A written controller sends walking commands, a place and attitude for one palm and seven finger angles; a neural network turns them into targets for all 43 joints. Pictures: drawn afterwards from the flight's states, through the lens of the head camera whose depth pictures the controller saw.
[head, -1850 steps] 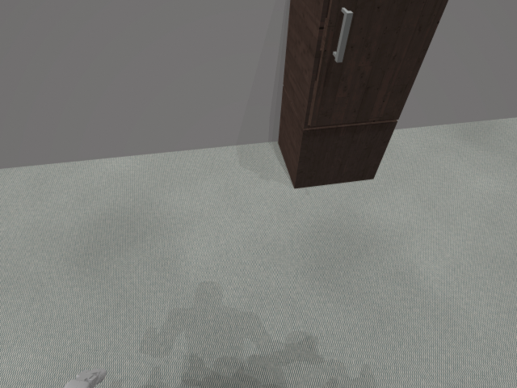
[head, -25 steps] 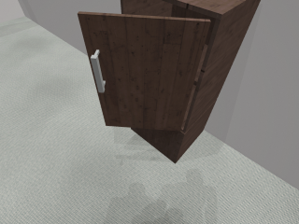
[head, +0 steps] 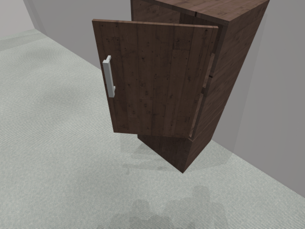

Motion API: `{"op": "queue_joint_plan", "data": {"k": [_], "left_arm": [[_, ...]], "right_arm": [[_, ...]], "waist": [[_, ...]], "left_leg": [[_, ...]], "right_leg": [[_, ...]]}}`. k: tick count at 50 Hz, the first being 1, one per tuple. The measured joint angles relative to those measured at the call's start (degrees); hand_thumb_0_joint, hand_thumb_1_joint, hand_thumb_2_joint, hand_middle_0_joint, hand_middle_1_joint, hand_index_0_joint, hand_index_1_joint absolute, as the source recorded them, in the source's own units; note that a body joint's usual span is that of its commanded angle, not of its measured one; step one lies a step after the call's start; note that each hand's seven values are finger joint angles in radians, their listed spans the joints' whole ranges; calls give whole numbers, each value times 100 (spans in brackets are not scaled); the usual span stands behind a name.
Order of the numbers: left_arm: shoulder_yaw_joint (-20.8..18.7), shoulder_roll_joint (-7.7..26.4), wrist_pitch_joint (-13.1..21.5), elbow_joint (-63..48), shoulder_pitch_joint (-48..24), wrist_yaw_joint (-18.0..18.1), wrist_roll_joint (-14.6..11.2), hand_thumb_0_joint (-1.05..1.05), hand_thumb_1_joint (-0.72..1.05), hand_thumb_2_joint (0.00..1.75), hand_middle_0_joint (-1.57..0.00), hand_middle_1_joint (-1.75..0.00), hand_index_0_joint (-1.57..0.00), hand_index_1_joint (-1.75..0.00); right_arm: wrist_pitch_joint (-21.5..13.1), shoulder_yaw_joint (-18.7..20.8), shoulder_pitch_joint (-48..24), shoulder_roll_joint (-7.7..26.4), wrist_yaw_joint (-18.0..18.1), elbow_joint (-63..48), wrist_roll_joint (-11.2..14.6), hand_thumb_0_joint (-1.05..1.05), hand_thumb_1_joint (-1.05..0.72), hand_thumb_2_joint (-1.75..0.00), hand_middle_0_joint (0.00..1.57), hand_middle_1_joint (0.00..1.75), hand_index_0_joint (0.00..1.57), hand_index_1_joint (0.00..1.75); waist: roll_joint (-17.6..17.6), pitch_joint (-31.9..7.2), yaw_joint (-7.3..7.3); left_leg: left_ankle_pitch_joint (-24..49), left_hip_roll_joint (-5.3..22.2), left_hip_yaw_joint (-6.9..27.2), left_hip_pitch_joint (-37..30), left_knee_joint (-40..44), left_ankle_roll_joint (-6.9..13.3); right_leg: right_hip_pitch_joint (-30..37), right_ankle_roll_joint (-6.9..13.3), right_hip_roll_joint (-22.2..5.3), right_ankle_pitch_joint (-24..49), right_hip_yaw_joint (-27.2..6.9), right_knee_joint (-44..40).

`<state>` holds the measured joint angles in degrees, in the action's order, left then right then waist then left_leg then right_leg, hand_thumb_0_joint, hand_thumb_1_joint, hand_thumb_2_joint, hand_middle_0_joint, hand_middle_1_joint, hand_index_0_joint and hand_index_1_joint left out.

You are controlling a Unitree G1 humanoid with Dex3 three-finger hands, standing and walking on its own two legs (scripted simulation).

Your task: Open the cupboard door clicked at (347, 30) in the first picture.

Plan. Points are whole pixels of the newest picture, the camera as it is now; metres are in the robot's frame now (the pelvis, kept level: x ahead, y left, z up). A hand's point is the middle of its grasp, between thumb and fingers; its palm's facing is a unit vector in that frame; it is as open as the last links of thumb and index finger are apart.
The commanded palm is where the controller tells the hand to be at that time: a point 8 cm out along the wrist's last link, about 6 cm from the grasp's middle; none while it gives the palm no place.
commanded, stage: look again from close up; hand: left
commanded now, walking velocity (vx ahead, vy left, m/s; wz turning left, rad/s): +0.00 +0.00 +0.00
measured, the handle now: (110, 77) +0.64 +0.22 +0.05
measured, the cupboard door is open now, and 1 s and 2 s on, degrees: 38 38 38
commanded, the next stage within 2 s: shuffle to correct the standing spot in 0.14 s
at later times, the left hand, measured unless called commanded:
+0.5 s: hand out of the picture -0.05 +0.21 -0.17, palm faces +0.02 -0.98 -0.20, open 7.4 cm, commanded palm none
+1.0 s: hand out of the picture +0.01 +0.18 -0.17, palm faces +0.08 -0.99 -0.14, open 7.4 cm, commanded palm none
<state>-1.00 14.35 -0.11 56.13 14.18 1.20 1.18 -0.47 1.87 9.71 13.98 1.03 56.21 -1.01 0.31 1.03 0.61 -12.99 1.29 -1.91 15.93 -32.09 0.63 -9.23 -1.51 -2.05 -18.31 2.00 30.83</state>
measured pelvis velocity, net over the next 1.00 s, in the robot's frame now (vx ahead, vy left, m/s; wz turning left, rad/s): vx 0.05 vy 0.03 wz -0.02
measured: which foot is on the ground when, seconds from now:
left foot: down 0.00-0.80, up 0.82-1.00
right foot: down 0.00-1.00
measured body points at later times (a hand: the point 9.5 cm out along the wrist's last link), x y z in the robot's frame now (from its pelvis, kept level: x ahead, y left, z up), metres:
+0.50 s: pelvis -0.02 +0.02 +0.00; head -0.03 +0.03 +0.45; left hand -0.05 +0.26 -0.16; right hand -0.01 -0.23 -0.14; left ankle +0.05 +0.11 -0.73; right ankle -0.02 -0.14 -0.73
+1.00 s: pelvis +0.05 +0.03 +0.01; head +0.04 +0.03 +0.46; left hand +0.01 +0.23 -0.15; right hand +0.05 -0.20 -0.15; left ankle +0.09 +0.14 -0.68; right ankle +0.02 -0.09 -0.73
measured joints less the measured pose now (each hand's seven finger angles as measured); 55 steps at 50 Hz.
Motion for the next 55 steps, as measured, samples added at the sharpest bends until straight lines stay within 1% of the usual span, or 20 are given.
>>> {"op": "queue_joint_plan", "data": {"k": [7,15,20,23,25,28,30,33,35,36,38,40,41,42,43,46,48,50,52,55], "left_arm": [[33,133,-15,-4,-87,-65,17,0,91,90,-20,-30,-20,-30],[34,188,-45,181,80,-74,27,0,91,90,-20,-30,-20,-30],[33,-3,-131,349,435,-54,39,0,91,90,-20,-30,-19,-30],[37,-165,-133,443,651,-85,22,0,91,90,-20,-30,-19,-30],[33,-276,-135,513,770,-102,8,0,91,90,-20,-30,-19,-30],[28,-429,-144,602,932,-111,2,0,91,90,-20,-30,-20,-30],[27,-513,-146,639,1016,-110,15,0,91,90,-20,-30,-20,-30],[24,-610,-147,659,1039,-105,42,0,91,90,-20,-30,-20,-30],[14,-673,-125,635,989,-111,37,0,91,90,-20,-30,-19,-30],[8,-703,-101,610,950,-116,31,0,91,90,-20,-30,-19,-30],[-11,-754,-24,534,880,-118,17,0,91,90,-20,-30,-19,-30],[-45,-762,93,419,867,-98,22,0,91,90,-20,-30,-19,-30],[-65,-776,145,389,846,-67,30,0,91,90,-20,-30,-19,-30],[-78,-806,180,375,826,-31,24,0,91,90,-20,-30,-19,-30],[-90,-840,206,368,825,-5,15,0,91,90,-20,-30,-19,-30],[-113,-913,262,399,922,30,5,0,91,90,-20,-30,-19,-30],[-119,-934,255,455,983,35,25,0,91,90,-20,-30,-19,-30],[-125,-928,234,505,1015,17,52,0,91,90,-20,-30,-19,-30],[-133,-905,214,533,1018,-14,76,0,91,90,-20,-30,-20,-30],[-155,-846,175,543,1029,-61,70,0,91,90,-20,-30,-20,-30]], "right_arm": [[23,-45,-32,95,-77,17,-4,1,-91,-89,20,30,20,30],[76,-43,175,155,-107,233,-7,1,-91,-89,20,30,20,30],[193,-52,488,13,-94,412,-30,1,-91,-89,20,30,20,30],[200,-66,671,-113,-91,484,-21,1,-91,-90,20,30,20,30],[183,-70,788,-203,-86,520,-14,1,-91,-90,20,30,20,30],[141,-71,967,-330,-79,571,-1,1,-91,-90,20,30,20,30],[108,-65,1067,-412,-72,600,4,1,-91,-89,20,30,20,30],[41,-43,1125,-540,-63,629,8,1,-91,-89,20,30,20,30],[-16,-36,1135,-596,-57,632,11,1,-91,-89,20,30,20,30],[-40,-33,1139,-613,-52,639,13,1,-91,-89,20,30,20,30],[-57,-25,1155,-633,-42,672,18,1,-91,-89,20,30,20,30],[-32,-6,1196,-669,-35,706,35,1,-91,-89,20,30,20,30],[9,7,1193,-677,-37,731,51,1,-91,-89,20,30,20,30],[61,26,1171,-669,-50,759,41,1,-91,-89,20,30,20,30],[103,52,1140,-651,-70,775,25,1,-91,-89,20,30,20,30],[132,131,1004,-588,-123,726,-5,1,-91,-89,20,30,20,30],[109,173,900,-564,-142,615,-5,1,-91,-89,20,30,20,30],[83,205,805,-555,-136,488,-2,1,-92,-89,20,30,20,30],[40,233,733,-525,-138,387,12,1,-93,-90,20,30,20,30],[-87,217,692,-489,-131,261,16,1,-93,-90,20,30,19,30]], "waist": [[9,-11,-8],[-8,9,-33],[-40,-137,-24],[-64,-117,-15],[-85,-71,-18],[-102,-23,-27],[-114,-17,-31],[-135,8,-11],[-108,30,-39],[-80,39,-55],[-13,35,-70],[-29,-15,-40],[-14,-25,-3],[40,-29,15],[94,-40,21],[129,-104,34],[88,-125,0],[13,-126,-20],[-54,-102,-3],[-113,-61,37]], "left_leg": [[288,-58,-16,-15,300,54],[501,-108,-35,32,552,83],[-41,-140,-62,76,432,65],[-236,-161,-81,111,262,65],[-258,-176,-98,130,118,87],[-83,-194,-129,112,-30,184],[28,-207,-173,85,-78,260],[-67,-203,-304,-25,7,324],[-4,-191,-370,-127,198,333],[39,-186,-386,-174,294,326],[69,-170,-391,-226,381,294],[-178,-191,-395,-118,128,252],[-531,-174,-371,14,-185,218],[-784,-132,-308,193,-618,192],[-858,-87,-247,398,-1091,173],[-639,53,-214,925,-2138,109],[-453,164,-241,1112,-2312,60],[-376,258,-282,1134,-2036,19],[-360,313,-315,1013,-1496,-6],[-168,319,-396,579,-487,-36]], "right_leg": [[-18,-46,-48,255,-7,-228],[-106,-63,-90,439,-20,-399],[-142,-16,-101,21,-87,-342],[-148,-1,-109,23,-142,-279],[-155,-8,-123,29,-170,-165],[-156,6,-136,-101,-212,65],[-200,119,-140,-355,-261,285],[-496,247,-132,-663,-130,959],[-700,284,-110,-743,26,1289],[-743,292,-102,-725,105,1271],[-655,288,-68,-482,252,832],[-420,325,-47,-255,272,116],[-421,334,-40,119,289,52],[-398,323,-14,245,353,66],[-326,313,13,265,425,8],[-62,267,44,301,496,-363],[96,224,30,358,502,-594],[204,180,-10,367,498,-726],[269,119,-57,306,496,-744],[263,-4,-131,25,496,-454]]}}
